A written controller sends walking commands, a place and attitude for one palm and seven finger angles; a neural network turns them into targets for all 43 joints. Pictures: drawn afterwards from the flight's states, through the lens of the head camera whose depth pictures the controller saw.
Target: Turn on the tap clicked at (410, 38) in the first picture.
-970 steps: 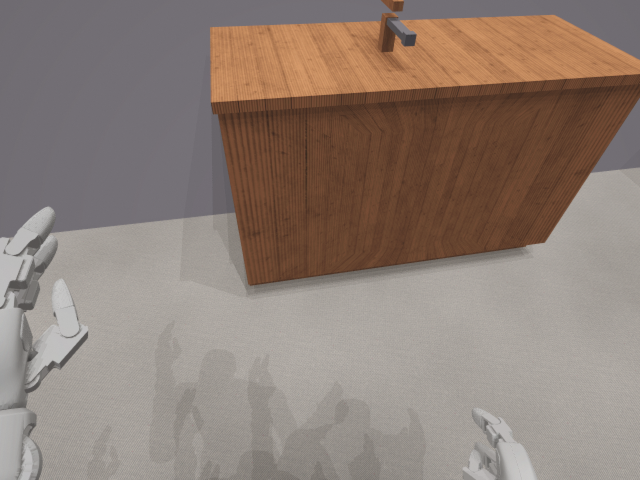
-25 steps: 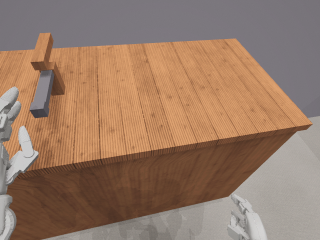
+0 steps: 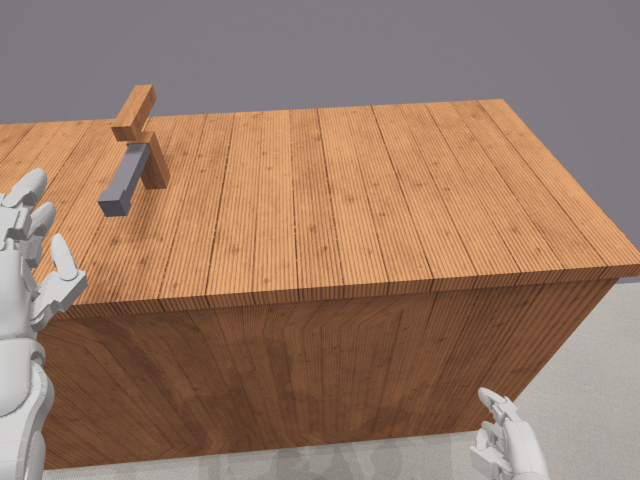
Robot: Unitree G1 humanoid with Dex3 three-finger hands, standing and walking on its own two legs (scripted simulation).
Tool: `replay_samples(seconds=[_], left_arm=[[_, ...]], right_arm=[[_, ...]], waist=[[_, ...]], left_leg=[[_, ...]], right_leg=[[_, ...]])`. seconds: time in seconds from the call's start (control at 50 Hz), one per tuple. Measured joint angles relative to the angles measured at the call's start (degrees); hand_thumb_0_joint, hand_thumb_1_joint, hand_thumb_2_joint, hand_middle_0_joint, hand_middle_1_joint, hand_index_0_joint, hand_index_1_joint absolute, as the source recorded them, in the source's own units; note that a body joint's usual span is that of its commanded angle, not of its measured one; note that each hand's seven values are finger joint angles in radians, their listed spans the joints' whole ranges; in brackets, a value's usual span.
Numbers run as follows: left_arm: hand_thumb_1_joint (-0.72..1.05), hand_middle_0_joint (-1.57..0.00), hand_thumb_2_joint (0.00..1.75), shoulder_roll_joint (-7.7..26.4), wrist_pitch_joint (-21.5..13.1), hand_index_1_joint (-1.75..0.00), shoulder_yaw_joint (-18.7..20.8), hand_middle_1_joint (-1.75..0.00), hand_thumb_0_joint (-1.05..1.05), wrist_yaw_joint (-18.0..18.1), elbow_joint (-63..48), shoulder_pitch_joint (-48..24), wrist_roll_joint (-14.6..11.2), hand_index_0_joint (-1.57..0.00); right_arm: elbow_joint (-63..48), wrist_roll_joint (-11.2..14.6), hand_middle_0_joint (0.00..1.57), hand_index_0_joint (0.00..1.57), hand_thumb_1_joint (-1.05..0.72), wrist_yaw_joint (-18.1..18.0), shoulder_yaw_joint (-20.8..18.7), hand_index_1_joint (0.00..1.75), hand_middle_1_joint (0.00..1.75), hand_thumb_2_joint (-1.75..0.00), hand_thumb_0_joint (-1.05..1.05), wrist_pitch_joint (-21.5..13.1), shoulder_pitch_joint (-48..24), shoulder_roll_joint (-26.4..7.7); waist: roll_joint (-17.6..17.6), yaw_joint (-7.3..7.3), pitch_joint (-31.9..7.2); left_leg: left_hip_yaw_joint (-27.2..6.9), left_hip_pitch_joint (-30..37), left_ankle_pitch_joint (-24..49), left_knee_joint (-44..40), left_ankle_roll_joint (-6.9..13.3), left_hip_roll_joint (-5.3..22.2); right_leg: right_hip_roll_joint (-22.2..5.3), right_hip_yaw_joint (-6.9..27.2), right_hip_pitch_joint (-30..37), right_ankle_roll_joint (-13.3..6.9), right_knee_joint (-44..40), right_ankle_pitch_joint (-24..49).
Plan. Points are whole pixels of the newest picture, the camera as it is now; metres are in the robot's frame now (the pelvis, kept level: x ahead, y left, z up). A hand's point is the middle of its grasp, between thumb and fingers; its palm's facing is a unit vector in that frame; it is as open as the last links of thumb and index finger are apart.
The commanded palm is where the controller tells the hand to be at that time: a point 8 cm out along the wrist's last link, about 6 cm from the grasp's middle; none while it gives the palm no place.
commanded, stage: turn the palm inward beside the body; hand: left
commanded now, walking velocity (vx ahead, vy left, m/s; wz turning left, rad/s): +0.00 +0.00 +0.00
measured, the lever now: (114, 203) +0.39 +0.35 +0.14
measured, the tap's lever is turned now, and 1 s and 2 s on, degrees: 0 0 0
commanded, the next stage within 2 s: reach beside the lever's end, fingers flat in 1.70 s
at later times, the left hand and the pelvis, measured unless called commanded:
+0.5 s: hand (94, 281) +0.23 +0.26 +0.18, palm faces +0.43 -0.87 -0.25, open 7.4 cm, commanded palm +0.18 +0.30 +0.20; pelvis +0.04 +0.02 +0.00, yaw +0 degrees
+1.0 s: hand (96, 279) +0.23 +0.26 +0.19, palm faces +0.43 -0.88 -0.19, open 7.4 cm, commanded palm +0.17 +0.29 +0.20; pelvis +0.04 +0.02 +0.01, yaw +0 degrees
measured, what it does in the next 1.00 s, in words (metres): stands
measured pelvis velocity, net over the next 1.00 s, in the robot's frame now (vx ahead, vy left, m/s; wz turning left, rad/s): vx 0.04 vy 0.02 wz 0.00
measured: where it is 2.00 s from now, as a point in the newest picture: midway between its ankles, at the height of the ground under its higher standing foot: outside the picture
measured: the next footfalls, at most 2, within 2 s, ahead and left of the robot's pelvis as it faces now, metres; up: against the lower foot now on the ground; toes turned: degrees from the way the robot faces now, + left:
none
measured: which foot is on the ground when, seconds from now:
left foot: down 0.00-1.00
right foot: down 0.00-1.00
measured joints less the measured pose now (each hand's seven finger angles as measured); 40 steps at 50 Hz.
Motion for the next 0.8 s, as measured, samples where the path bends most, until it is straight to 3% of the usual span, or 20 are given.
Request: replay_samples(seconds=[0.1, 0.22, 0.32, 0.52, 0.8], left_arm=[[0.90, -0.21, 0.90, 0.74, 3.72, -0.30, -0.90, -0.31, 0.01, -2.12, -1.47, 0.83, -2.06, -0.21], [0.90, -0.21, 0.90, -0.50, 2.81, -0.30, -0.55, -0.31, 0.01, -0.83, -7.59, 6.79, -4.08, -0.21], [0.89, -0.21, 0.90, -1.65, 2.70, -0.30, -0.13, -0.31, 0.01, 0.10, -10.97, 10.83, -3.91, -0.21], [0.90, -0.21, 0.90, -3.67, 2.89, -0.30, -2.30, -0.31, 0.02, -2.11, -14.87, 13.92, -4.32, -0.21], [0.90, -0.21, 0.90, -4.73, 10.17, -0.30, -2.65, -0.31, 0.02, -1.91, -17.92, 13.08, -5.81, -0.21]], right_arm=[[0.36, 0.98, 0.20, 0.21, -0.90, -0.79, -0.73, 0.30, 0.30, -0.90, 0.01, 0.44, -1.44, -0.04], [-0.47, 1.49, 0.20, 0.20, -0.90, -0.78, -1.80, 0.30, 0.30, -0.90, 0.01, 0.05, -0.31, 0.18], [-1.11, 1.36, 0.20, 0.20, -0.90, -1.07, -1.65, 0.30, 0.30, -0.90, 0.01, -1.21, 2.35, -0.10], [-1.81, 0.98, 0.20, 0.20, -0.90, -1.07, 0.23, 0.30, 0.30, -0.90, 0.01, -5.41, 4.41, 0.91], [-2.79, 1.63, 0.20, 0.21, -0.90, -1.18, 1.69, 0.30, 0.30, -0.90, 0.01, -5.18, 2.42, 1.63]], waist=[[1.42, -0.95, -0.22], [1.27, -1.58, -1.31], [0.78, -0.99, -1.92], [0.25, -0.04, -2.78], [0.65, 0.58, -3.29]], left_leg=[[-0.10, -0.32, -0.70, 0.97, -0.32, 0.60], [0.50, -0.72, -1.59, 1.31, -0.77, 0.56], [0.74, 0.10, -2.13, 0.58, -0.07, -0.15], [0.90, 1.86, -2.55, -0.89, 1.08, -1.55], [0.94, 3.70, -2.32, -2.09, 1.42, -1.78]], right_leg=[[0.57, -0.10, -0.27, 0.14, 0.65, -0.61], [0.53, 0.50, -1.09, 0.17, 1.46, -1.45], [-0.14, 0.77, -0.48, 0.20, 1.31, -2.14], [-1.51, 1.06, 1.04, 1.49, 0.76, -3.16], [-1.72, 1.10, 3.00, 1.91, -0.60, -2.86]])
